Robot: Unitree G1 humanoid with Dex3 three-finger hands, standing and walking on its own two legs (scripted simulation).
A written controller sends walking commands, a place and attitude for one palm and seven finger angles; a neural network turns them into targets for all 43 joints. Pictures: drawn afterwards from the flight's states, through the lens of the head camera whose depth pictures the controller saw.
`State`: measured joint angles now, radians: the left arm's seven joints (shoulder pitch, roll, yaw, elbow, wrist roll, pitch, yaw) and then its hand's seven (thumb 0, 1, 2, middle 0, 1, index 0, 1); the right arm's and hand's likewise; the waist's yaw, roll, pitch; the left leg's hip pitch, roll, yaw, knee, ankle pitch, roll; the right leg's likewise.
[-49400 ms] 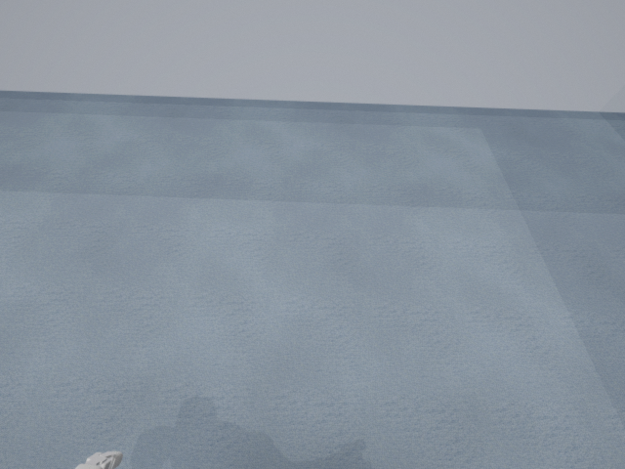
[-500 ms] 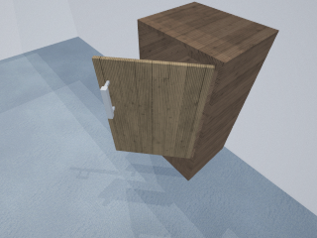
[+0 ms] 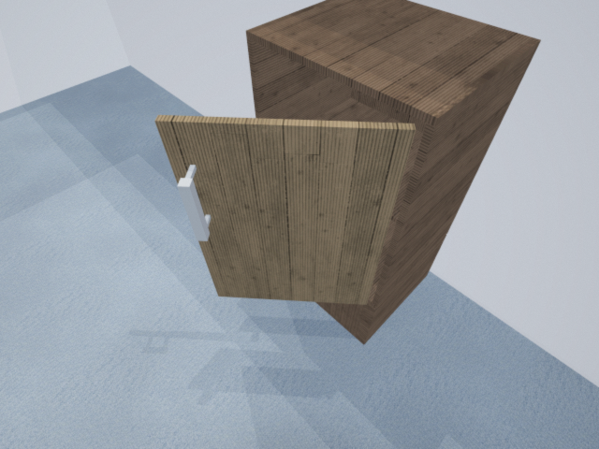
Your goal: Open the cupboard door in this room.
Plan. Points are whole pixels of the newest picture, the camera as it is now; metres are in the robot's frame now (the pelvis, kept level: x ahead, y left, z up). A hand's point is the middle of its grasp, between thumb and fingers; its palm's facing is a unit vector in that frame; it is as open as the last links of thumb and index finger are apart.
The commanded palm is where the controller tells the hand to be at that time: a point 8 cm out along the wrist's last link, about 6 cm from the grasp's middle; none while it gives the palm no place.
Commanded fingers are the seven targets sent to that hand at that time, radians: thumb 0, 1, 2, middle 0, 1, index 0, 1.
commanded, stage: come to a stop and stand still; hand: left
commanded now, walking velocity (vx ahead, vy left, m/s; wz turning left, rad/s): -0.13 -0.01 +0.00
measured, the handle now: (197, 204) +0.54 +0.24 -0.04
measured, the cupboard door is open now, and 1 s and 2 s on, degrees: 41 41 41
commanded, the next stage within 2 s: look again from close up in 0.90 s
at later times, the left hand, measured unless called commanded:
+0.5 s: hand out of the picture +0.02 +0.17 -0.16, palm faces +0.03 -0.97 -0.26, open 7.3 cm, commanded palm none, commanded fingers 0.00 0.90 0.90 -0.20 -0.30 -0.20 -0.30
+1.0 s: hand out of the picture -0.04 +0.12 -0.16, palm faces +0.03 -0.98 -0.20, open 7.4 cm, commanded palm none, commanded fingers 0.00 0.90 0.90 -0.20 -0.30 -0.20 -0.30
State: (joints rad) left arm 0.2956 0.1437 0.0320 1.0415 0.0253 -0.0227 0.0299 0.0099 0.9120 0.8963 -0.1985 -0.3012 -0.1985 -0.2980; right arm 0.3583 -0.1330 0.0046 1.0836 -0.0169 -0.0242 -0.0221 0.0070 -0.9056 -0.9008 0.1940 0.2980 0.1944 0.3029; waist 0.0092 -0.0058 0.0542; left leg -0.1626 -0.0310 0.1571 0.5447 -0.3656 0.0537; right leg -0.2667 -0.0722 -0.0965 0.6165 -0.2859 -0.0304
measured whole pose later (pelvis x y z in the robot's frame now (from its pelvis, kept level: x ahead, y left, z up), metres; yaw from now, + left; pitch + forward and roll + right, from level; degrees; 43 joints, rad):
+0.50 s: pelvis -0.01 -0.01 +0.00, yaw +1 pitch -2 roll +1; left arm 0.25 0.15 -0.01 1.04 0.01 0.00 0.05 0.01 0.92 0.90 -0.20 -0.30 -0.20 -0.30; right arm 0.28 -0.19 -0.01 1.01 -0.02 -0.01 -0.03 0.02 -0.92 -0.90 0.19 0.30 0.19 0.30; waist -0.01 0.04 0.03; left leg -0.16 0.00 0.13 0.53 -0.34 0.03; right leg -0.25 -0.03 -0.07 0.59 -0.30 -0.02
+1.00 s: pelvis -0.03 -0.04 +0.01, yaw +1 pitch -1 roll +1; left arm 0.30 0.13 -0.01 1.12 0.01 -0.01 0.03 0.01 0.92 0.90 -0.20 -0.30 -0.20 -0.30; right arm 0.41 -0.14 0.02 1.14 -0.02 -0.01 -0.02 0.01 -0.91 -0.90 0.19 0.30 0.19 0.30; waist -0.01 0.02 0.03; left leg -0.18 0.03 0.11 0.44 -0.24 -0.01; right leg -0.25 0.02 -0.10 0.46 -0.21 -0.07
